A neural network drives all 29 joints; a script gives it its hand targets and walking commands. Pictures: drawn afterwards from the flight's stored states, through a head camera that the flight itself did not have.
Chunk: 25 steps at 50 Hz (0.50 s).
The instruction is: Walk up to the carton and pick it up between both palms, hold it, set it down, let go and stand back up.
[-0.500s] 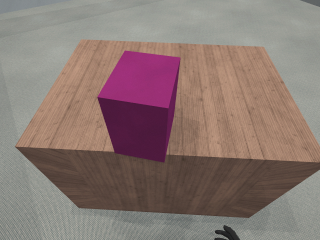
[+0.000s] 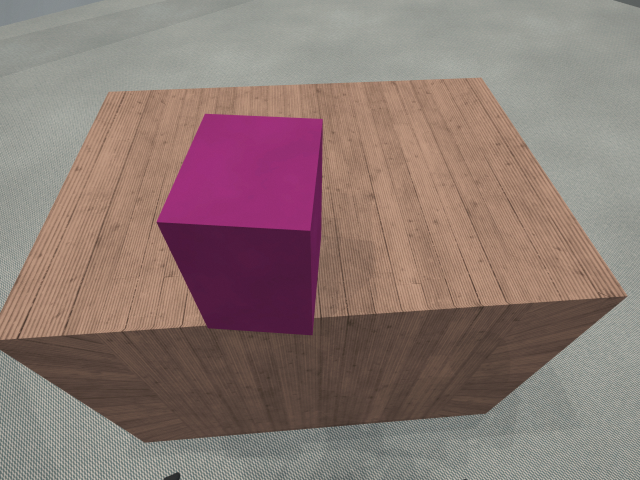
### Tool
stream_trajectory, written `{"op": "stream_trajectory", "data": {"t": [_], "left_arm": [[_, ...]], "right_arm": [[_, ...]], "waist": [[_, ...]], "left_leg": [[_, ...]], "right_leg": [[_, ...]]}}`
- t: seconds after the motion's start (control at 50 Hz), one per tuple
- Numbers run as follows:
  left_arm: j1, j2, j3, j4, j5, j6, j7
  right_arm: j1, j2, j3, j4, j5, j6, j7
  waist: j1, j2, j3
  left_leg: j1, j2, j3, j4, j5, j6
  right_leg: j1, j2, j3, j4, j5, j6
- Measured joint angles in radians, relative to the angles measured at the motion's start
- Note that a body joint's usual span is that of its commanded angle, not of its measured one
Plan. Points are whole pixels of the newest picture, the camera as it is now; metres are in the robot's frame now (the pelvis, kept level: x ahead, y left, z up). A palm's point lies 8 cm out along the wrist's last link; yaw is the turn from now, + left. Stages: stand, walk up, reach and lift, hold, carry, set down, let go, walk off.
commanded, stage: walk up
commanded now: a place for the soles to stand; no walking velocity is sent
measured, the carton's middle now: (261, 230) +0.43 +0.09 +0.04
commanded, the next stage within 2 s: none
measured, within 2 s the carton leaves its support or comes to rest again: neither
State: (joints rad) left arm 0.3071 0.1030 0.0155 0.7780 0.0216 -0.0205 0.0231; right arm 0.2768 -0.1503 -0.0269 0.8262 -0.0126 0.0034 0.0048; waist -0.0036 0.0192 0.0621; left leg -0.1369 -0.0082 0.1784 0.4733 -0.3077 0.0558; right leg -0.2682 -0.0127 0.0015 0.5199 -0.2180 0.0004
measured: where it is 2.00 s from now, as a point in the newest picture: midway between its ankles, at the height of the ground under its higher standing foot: outside the picture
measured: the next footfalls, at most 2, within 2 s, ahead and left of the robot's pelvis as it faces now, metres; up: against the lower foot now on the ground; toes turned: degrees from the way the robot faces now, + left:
left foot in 0.48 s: +0.04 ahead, +0.22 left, +0.00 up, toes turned -5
right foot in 0.96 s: -0.02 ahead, +0.01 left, +0.00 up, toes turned -12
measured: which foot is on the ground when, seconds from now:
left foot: down 0.00-0.18, up 0.20-0.46, down 0.48-1.00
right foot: down 0.00-0.48, up 0.50-0.94, down 0.96-1.00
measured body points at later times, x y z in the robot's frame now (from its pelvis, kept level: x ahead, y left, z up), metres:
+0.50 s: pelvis -0.04 +0.10 -0.03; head +0.00 +0.09 +0.41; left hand +0.06 +0.35 -0.15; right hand +0.12 -0.13 -0.15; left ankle +0.00 +0.23 -0.74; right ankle +0.04 -0.11 -0.73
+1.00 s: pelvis -0.04 +0.13 +0.00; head -0.01 +0.13 +0.44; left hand +0.14 +0.28 -0.13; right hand -0.08 -0.11 -0.13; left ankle +0.00 +0.23 -0.74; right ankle -0.06 +0.02 -0.74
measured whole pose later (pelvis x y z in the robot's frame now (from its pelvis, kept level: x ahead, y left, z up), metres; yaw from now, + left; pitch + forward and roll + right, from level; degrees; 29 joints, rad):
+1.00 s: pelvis -0.04 +0.13 +0.00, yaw -11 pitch +0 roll +0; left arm 0.21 0.10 0.02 0.70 0.05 0.01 -0.02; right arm 0.45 -0.15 -0.05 0.75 -0.03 -0.01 -0.01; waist -0.07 -0.03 0.03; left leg -0.30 0.06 0.15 0.58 -0.28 0.02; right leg -0.27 0.00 -0.03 0.55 -0.26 -0.02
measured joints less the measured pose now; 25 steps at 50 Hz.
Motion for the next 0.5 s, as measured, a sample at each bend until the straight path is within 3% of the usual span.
{"op": "stream_trajectory", "data": {"t": [0.2,0.26,0.3,0.34,0.38,0.44,0.48,0.5], "left_arm": [[-0.012,-0.007,-0.003,-0.009,0.001,0.004,0.022],[0.001,-0.027,0.001,-0.049,0.013,-0.008,0.072],[0.013,-0.034,0.01,-0.065,0.022,-0.007,0.099],[0.023,-0.03,0.021,-0.067,0.027,-0.002,0.108],[0.026,-0.018,0.03,-0.064,0.028,0.005,0.102],[0.014,0.017,0.04,-0.071,0.025,0.018,0.074],[-0.005,0.048,0.046,-0.079,0.017,0.034,0.046],[-0.022,0.067,0.048,-0.075,0.011,0.045,0.034]], "right_arm": [[0.003,-0.017,0.002,-0.016,-0.014,0.023,0.01],[-0.044,-0.061,-0.013,-0.058,-0.05,0.078,0.024],[-0.082,-0.088,-0.023,-0.093,-0.054,0.101,0.023],[-0.112,-0.106,-0.027,-0.127,-0.055,0.113,0.024],[-0.137,-0.112,-0.024,-0.15,-0.047,0.116,0.027],[-0.16,-0.1,-0.011,-0.171,-0.021,0.109,0.032],[-0.158,-0.078,-0.005,-0.182,-0.011,0.09,0.033],[-0.155,-0.06,-0.001,-0.183,-0.01,0.08,0.032]], "waist": [[0.002,0.014,0.002],[0.016,0.044,0.019],[0.02,0.064,0.032],[0.022,0.083,0.035],[0.028,0.091,0.029],[0.045,0.07,0.018],[0.054,0.034,0.014],[0.058,0.003,0.022]], "left_leg": [[-0.03,0.011,0.02,0.057,-0.034,0.003],[-0.189,-0.009,-0.059,0.371,-0.209,-0.023],[-0.298,-0.013,-0.114,0.579,-0.24,-0.041],[-0.369,0.007,-0.159,0.679,-0.216,-0.061],[-0.391,0.037,-0.189,0.651,-0.2,-0.081],[-0.339,0.072,-0.198,0.444,-0.179,-0.088],[-0.284,0.061,-0.175,0.31,-0.084,-0.079],[-0.284,0.039,-0.153,0.325,-0.064,-0.071]], "right_leg": [[-0.026,0.012,0.023,0.024,-0.007,0.006],[-0.081,0.012,0.039,0.054,-0.003,0.01],[-0.107,0.007,0.047,0.06,0.007,0.023],[-0.126,0.001,0.052,0.062,0.017,0.042],[-0.144,-0.009,0.063,0.071,0.022,0.062],[-0.182,-0.034,0.093,0.119,0.01,0.09],[-0.223,-0.057,0.128,0.193,-0.024,0.099],[-0.24,-0.069,0.159,0.243,-0.075,0.091]]}}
